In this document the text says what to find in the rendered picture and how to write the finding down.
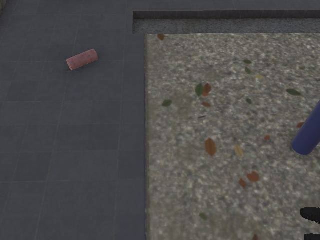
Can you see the right robot hand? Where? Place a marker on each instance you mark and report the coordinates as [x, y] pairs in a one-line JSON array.
[[312, 214]]

